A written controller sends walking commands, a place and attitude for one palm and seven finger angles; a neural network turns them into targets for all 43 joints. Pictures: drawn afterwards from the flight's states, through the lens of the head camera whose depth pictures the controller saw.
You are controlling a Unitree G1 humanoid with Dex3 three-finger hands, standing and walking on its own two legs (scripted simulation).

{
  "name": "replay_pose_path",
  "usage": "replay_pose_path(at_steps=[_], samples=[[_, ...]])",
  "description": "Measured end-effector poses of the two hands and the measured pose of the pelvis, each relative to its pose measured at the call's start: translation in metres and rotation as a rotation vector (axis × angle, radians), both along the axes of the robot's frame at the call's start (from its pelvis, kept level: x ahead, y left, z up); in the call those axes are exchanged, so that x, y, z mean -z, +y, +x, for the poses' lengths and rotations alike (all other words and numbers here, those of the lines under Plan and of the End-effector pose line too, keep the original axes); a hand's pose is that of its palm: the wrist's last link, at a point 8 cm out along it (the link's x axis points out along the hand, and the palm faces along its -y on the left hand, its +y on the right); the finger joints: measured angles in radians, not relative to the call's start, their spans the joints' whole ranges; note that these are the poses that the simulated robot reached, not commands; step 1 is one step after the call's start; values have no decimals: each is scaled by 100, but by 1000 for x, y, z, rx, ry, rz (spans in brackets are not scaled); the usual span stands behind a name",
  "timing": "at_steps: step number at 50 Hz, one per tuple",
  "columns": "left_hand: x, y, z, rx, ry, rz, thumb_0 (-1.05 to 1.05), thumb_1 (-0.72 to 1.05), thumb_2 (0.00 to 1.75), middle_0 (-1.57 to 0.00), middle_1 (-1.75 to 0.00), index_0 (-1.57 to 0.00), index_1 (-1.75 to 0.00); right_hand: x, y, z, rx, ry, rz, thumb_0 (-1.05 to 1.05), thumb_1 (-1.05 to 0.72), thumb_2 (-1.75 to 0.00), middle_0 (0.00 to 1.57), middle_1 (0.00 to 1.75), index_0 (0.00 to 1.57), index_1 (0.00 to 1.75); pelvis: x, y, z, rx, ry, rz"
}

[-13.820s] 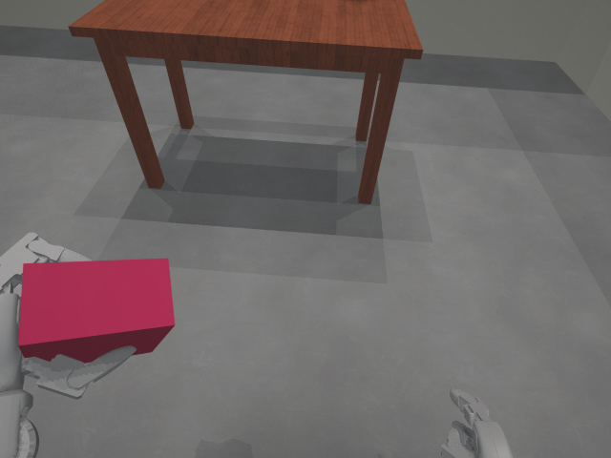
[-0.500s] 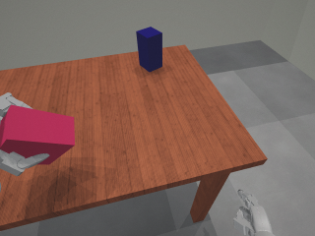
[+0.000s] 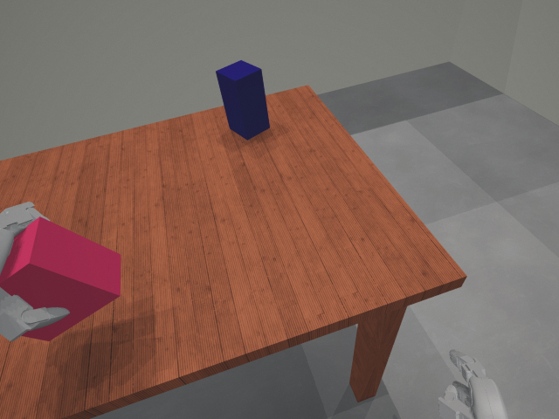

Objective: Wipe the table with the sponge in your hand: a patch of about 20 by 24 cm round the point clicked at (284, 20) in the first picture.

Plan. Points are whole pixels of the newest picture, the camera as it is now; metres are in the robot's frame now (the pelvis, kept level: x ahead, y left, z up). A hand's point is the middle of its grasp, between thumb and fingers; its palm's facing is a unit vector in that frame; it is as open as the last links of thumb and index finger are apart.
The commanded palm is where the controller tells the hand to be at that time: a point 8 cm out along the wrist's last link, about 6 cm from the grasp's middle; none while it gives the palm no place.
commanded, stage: turn the palm down, sponge in hand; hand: left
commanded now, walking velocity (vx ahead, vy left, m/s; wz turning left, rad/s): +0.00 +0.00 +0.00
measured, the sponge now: (58, 288) +0.22 +0.31 +0.13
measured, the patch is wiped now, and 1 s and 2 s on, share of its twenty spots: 0.00 0.00 0.00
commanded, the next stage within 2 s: move the sponge above the wiping area in 1.18 s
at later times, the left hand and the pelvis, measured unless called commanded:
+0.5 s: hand (28, 283) +0.21 +0.32 +0.16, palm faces +0.14 -0.25 -0.96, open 10.6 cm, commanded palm +0.16 +0.32 +0.25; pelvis -0.03 +0.04 +0.01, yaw +0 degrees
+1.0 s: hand (58, 300) +0.20 +0.28 +0.15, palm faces +0.08 -0.12 -0.99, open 10.6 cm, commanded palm +0.16 +0.30 +0.25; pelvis -0.03 +0.02 +0.01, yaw +0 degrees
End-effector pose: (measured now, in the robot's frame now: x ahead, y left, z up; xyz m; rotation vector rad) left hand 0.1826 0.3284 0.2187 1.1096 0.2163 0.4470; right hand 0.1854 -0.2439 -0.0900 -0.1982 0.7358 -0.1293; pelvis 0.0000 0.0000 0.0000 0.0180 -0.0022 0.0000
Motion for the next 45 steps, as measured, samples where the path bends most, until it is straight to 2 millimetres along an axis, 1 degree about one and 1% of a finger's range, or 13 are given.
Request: replay_pose_path(at_steps=[2, 5, 9, 12, 15, 20, 23, 26, 30, 35, 38, 41, 45], samples=[[11, -1, 0, 23, 53, -4, -1, -54, 101, -66, -136, -69, -135, -6, 5, 6, -8, -29, -8, 1, -91, -90, 20, 30, 20, 30, 0, 3, -2, -1, 0, -4], [17, -22, 0, 152, 49, 5, -1, -54, 101, -66, -136, -69, -135, -17, 17, 15, -22, -86, -17, 1, -91, -90, 20, 30, 20, 30, -1, 8, -3, 1, -1, -10], [2, -49, -4, 310, -65, 81, -1, -54, 101, -66, -136, -69, -135, -31, 39, 28, -54, -156, -7, 1, -91, -90, 20, 30, 20, 30, -2, 17, -3, 1, -8, -18], [-18, -39, -5, 263, -161, 139, -1, -54, 101, -66, -136, -69, -135, -33, 47, 27, -28, -153, 14, 1, -91, -90, 20, 30, 17, 30, -4, 23, -5, 4, -22, -22], [-31, -11, -2, 113, -190, 158, -1, -54, 101, -66, -135, -69, -135, -31, 52, 24, -38, -125, 28, 1, -91, -90, 20, 30, 16, 29, -6, 28, -10, 6, -35, -22], [-22, 26, 1, -67, -54, 139, -1, -54, 101, -66, -135, -69, -135, -31, 65, 19, -72, -103, 44, 1, -91, -90, 20, 30, 17, 29, -9, 35, -19, 2, -40, -17], [-3, 16, 1, -24, 39, 125, -1, -54, 101, -66, -135, -69, -134, -31, 69, 17, -61, -107, 44, 1, -91, -90, 20, 30, 15, 29, -10, 39, -24, -1, -44, -17], [9, -11, -1, 108, 98, 158, -1, -54, 101, -67, -135, -69, -134, -30, 71, 17, -65, -111, 32, 1, -91, -90, 20, 30, 14, 28, -10, 42, -26, 4, -51, -15], [-1, -34, -4, 230, 58, 269, -1, -54, 101, -67, -135, -69, -134, -31, 72, 16, -78, -108, 19, 1, -91, -90, 20, 30, 12, 27, -11, 41, -26, 10, -63, -13], [-37, -13, -4, 83, -85, 329, -1, -54, 101, -67, -134, -70, -134, -32, 69, 17, -87, -101, 45, 1, -91, -90, 20, 30, 12, 27, -13, 35, -29, 18, -75, -14], [-46, 4, -6, -37, -95, 303, -1, -54, 101, -67, -134, -70, -134, -32, 67, 17, -94, -96, 61, 1, -91, -90, 20, 30, 13, 28, -14, 31, -31, 14, -72, -13], [-35, 4, -8, -79, -45, 262, -1, -54, 101, -67, -134, -70, -134, -31, 64, 18, -97, -101, 74, 1, -91, -90, 20, 30, 14, 28, -14, 29, -34, 6, -67, -12], [0, -20, -11, 5, 73, 209, -1, -54, 101, -67, -134, -70, -133, -30, 62, 17, -102, -115, 74, 1, -91, -90, 20, 30, 16, 29, -13, 26, -35, 3, -65, -8]])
